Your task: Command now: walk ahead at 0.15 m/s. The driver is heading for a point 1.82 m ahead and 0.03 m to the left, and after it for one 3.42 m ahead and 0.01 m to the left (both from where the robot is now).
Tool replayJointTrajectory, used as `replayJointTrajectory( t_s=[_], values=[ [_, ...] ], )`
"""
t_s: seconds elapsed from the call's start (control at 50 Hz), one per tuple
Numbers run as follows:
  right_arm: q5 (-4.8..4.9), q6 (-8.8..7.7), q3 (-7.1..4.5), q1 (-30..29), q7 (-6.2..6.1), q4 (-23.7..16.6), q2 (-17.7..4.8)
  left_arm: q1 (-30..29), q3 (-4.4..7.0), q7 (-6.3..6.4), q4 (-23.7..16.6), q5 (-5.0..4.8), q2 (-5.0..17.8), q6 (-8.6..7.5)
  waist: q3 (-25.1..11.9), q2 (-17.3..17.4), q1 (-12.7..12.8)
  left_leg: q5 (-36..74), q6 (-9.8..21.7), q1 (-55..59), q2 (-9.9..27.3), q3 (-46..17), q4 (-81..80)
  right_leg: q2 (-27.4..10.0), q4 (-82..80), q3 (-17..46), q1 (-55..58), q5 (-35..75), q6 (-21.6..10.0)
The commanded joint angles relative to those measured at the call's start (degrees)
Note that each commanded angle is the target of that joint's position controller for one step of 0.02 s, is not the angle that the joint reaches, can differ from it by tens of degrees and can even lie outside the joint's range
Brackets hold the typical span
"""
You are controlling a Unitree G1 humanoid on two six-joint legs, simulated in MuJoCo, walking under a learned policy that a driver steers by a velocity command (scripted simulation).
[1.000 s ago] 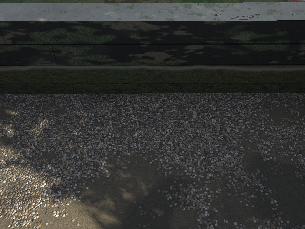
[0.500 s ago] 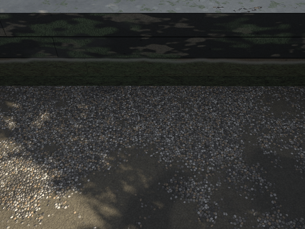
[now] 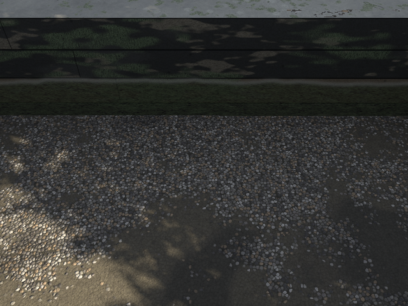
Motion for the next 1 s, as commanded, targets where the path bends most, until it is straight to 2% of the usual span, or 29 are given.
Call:
replayJointTrajectory(
  t_s=[0.02,0.08,0.14,0.16,0.18,0.2,0.24,0.26,0.28,0.3,0.32,0.34,0.36,0.38,0.4,0.42,0.44,0.46,0.48,0.52,0.54,0.56,0.6,0.64,0.68,0.74,0.84,0.92,1.0],
  values=[
    [0.13,-1.37,0.49,-3.7,0.33,-3.9,-1.7,-3.8,-0.59,-0.35,-3.9,-0.06,1.4,-1.35,-0.9,-0.4,-0.1,0.5,0.3,3.2,5.9,-7.5,-11.7,-5.7,-12.6,6.9,-0.8,2.2,-0.2],
    [0.07,-2.00,0.02,-2.0,0.26,-2.3,-4.1,-2.2,-0.11,-0.22,-2.4,0.00,3.8,-1.93,0.0,-0.4,-0.1,4.4,0.6,4.9,5.8,-7.5,-12.5,-5.8,-13.5,6.7,1.0,6.2,-0.5],
    [0.41,-2.46,-0.14,-2.2,0.06,-1.7,-4.7,-1.1,-0.21,-0.53,-1.7,-0.41,3.9,-2.36,-2.1,0.6,-0.1,5.0,0.9,5.5,5.7,-6.7,-11.3,-4.9,-11.8,6.0,2.7,6.6,-0.8],
    [0.07,-2.17,-0.32,-5.0,0.61,-3.5,-3.2,-4.1,0.21,-0.01,-3.4,-1.03,4.4,-2.04,-0.3,0.4,-1.5,13.9,1.9,4.1,5.1,-4.6,-7.7,-5.4,-7.7,6.1,1.5,17.8,-1.4],
    [0.78,-1.50,-0.63,-4.1,0.73,-4.0,-4.1,-3.4,0.71,-0.92,-4.4,-0.92,5.0,-2.02,-5.4,-0.9,-0.3,25.7,2.1,5.1,6.7,-4.7,-5.7,-6.1,-5.7,4.0,4.9,28.6,-1.4],
    [1.07,-1.29,-1.21,-2.4,0.03,-3.1,-5.0,-1.2,0.73,-0.72,-3.8,-0.78,4.1,-1.86,-8.8,-0.1,0.2,30.1,2.3,7.1,6.3,-3.8,-3.3,-6.1,-3.6,2.8,5.9,33.0,-1.5],
    [0.69,-0.86,-1.16,-2.9,-0.59,-3.6,-3.9,-1.0,0.60,-0.29,-4.1,-0.49,3.5,-1.54,-9.9,-0.3,0.3,32.3,2.1,7.4,5.9,-2.6,-0.9,-5.6,-1.5,1.8,5.3,35.1,-1.2],
    [0.52,-0.58,-0.59,-4.8,-0.15,-4.6,-2.7,-2.2,0.40,-0.58,-4.6,-0.31,3.3,-1.50,-8.8,-0.6,0.0,30.8,1.8,5.8,6.1,-2.7,-1.6,-5.4,-1.8,2.5,4.8,34.0,-0.9],
    [0.09,-0.56,-0.52,-3.1,-0.14,-3.2,-2.5,-1.9,0.20,0.24,-4.0,-0.90,3.1,-0.84,-8.8,0.9,-1.0,22.8,1.3,6.5,5.3,-2.4,-4.0,-5.8,-3.9,4.6,4.6,29.2,-1.4],
    [-0.32,-0.67,0.28,-5.0,0.06,-3.8,-0.1,-4.6,-0.76,0.54,-4.9,-0.56,1.1,-0.74,-4.7,0.9,-1.9,16.7,0.9,5.0,5.2,-3.0,-5.1,-5.7,-4.5,5.6,1.7,23.5,-1.1],
    [0.26,-1.21,1.43,-1.9,-0.22,-2.0,0.7,-3.0,-1.43,0.49,-3.8,0.01,-0.6,-0.91,-5.9,-1.0,-0.1,4.7,-0.1,4.9,6.2,-6.1,-10.2,-5.9,-11.1,5.8,3.7,8.9,0.0],
    [0.08,-1.02,0.30,-6.3,0.22,-3.3,-1.4,-5.7,-1.09,0.50,-5.2,-0.36,1.3,-0.81,1.7,0.9,-1.6,13.9,0.7,3.3,6.0,-5.0,-8.8,-5.8,-8.4,6.4,-1.2,18.6,-0.3],
    [0.41,-0.85,-0.94,-3.5,0.37,-3.4,-4.7,-3.9,0.65,-0.27,-4.9,0.02,4.8,-0.94,-3.1,-0.9,-0.1,28.3,1.2,4.4,8.1,-5.3,-6.0,-7.4,-6.3,4.3,1.8,28.6,-0.6],
    [0.46,-0.99,-1.08,-2.4,0.36,-2.7,-5.3,-1.5,0.70,-0.45,-4.0,-0.16,5.0,-1.22,-6.3,-0.5,0.3,34.2,1.3,6.9,8.7,-5.5,-5.5,-8.0,-6.1,4.7,3.0,33.3,-0.3],
    [0.51,-1.63,0.37,-0.6,-0.05,-1.0,-2.2,0.6,-0.49,-0.16,-2.1,-0.56,2.2,-1.54,-7.2,-0.8,0.3,11.1,0.6,8.2,6.7,-6.4,-9.6,-6.1,-11.4,5.9,4.5,12.4,0.0],
    [-0.18,-1.43,0.13,-4.7,0.42,-2.4,-1.5,-3.8,-0.83,-0.06,-3.7,-0.61,1.9,-1.59,-0.1,0.9,-1.6,17.0,1.0,6.6,7.5,-6.3,-12.1,-7.1,-11.3,7.5,-0.6,20.2,0.0],
    [0.67,-1.52,-0.52,-2.1,0.62,-2.4,-3.4,-4.0,0.56,0.04,-4.0,-0.41,3.9,-1.50,-2.8,-0.3,0.1,35.4,0.7,5.6,9.6,-7.1,-10.4,-9.4,-11.3,6.8,4.5,33.7,-0.1],
    [0.88,-1.91,-0.25,-0.6,0.03,0.1,-3.7,0.0,-0.06,0.15,-1.3,-0.61,3.7,-1.69,-6.1,0.1,0.3,10.7,0.5,8.7,6.3,-6.6,-11.4,-6.5,-12.5,6.0,5.9,13.1,-0.2],
    [0.51,-1.88,-0.08,-1.4,0.04,-0.7,-3.2,-1.5,-0.08,-0.04,-1.6,-0.51,3.5,-1.77,-1.1,-1.0,0.0,8.8,0.5,7.0,6.3,-6.9,-12.6,-6.3,-13.7,6.4,2.4,10.8,-0.5],
    [0.82,-2.21,-0.22,-2.1,-0.04,-0.4,-3.5,-1.8,-0.08,-0.25,-1.3,-0.67,3.2,-2.21,-0.4,-0.5,0.1,8.9,0.7,5.9,6.5,-7.5,-13.2,-6.5,-14.1,6.6,2.4,11.2,-0.4],
    [0.98,-2.46,-0.33,-2.7,-0.16,-0.2,-4.1,-2.3,0.05,-0.47,-1.6,-1.13,3.4,-2.10,-0.3,0.2,0.1,9.6,0.7,6.0,6.6,-7.3,-12.8,-6.3,-13.9,6.6,2.1,11.0,-0.3],
    [0.77,-2.33,-0.55,-3.0,-0.13,-0.6,-4.8,-2.0,0.10,-0.78,-1.5,-0.81,4.1,-2.32,-1.0,0.2,0.0,10.4,0.9,5.4,6.9,-7.2,-12.1,-6.0,-13.0,6.4,2.5,12.3,-0.6],
    [0.98,-2.59,-0.41,-2.5,-0.32,-0.3,-4.2,-2.6,0.28,-0.65,-1.8,-1.22,3.6,-2.57,-2.7,-0.3,-0.2,12.9,1.1,6.2,6.7,-7.2,-11.1,-6.5,-12.3,6.5,3.2,15.8,-0.7],
    [0.89,-2.30,-0.71,-2.6,-0.48,-0.6,-5.1,-2.0,0.36,-0.73,-1.7,-0.87,4.4,-2.72,-3.8,-0.5,-0.3,13.6,1.3,5.8,6.9,-6.8,-9.7,-6.1,-10.7,6.0,3.5,17.8,-1.0],
    [0.90,-2.27,-0.59,-2.3,-0.68,-0.5,-4.6,-2.6,0.44,-0.40,-2.2,-1.14,3.9,-2.43,-4.4,-0.2,-0.4,15.2,1.4,6.2,6.5,-6.6,-8.7,-6.4,-10.0,6.1,3.3,19.8,-1.1],
    [0.57,-1.63,-0.92,-2.1,-0.80,-1.0,-5.4,-1.6,0.55,-0.44,-2.3,-0.58,5.0,-2.03,-4.9,0.0,-0.4,15.5,1.6,4.9,6.6,-6.1,-6.6,-5.9,-7.8,5.6,3.0,20.8,-1.6],
    [0.44,-1.49,-0.96,-2.1,-1.06,-1.5,-5.4,-1.9,0.88,0.17,-3.5,-0.56,5.2,-1.05,-4.8,0.2,-0.2,16.3,2.0,4.4,6.0,-5.9,-4.2,-5.9,-5.8,5.6,1.5,21.9,-1.8],
    [0.34,-1.32,-1.07,-1.6,-0.79,-2.1,-5.5,-2.1,1.07,0.41,-4.2,-0.04,5.3,-0.55,-4.2,-0.7,0.1,16.1,2.3,3.2,6.1,-6.0,-3.1,-5.7,-4.7,5.3,0.8,21.1,-1.9],
    [0.15,-1.12,-1.35,-2.3,-0.55,-3.1,-5.9,-2.2,1.32,0.42,-4.4,-0.14,5.6,-0.51,-3.7,0.3,0.2,15.3,2.3,2.6,5.6,-6.0,-2.8,-5.9,-3.9,5.6,0.0,20.6,-2.1]
  ],
)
